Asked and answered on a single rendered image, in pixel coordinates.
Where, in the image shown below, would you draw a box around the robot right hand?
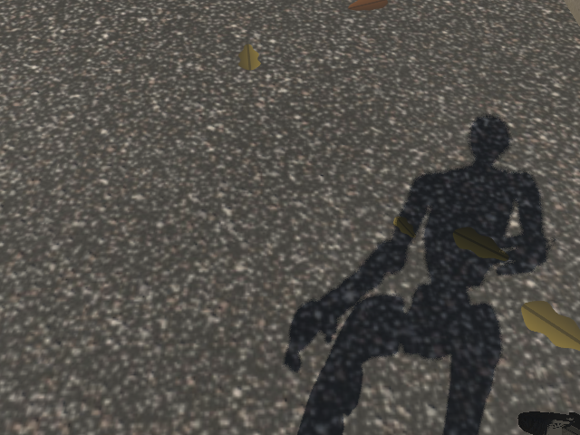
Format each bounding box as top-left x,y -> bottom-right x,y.
518,411 -> 580,435

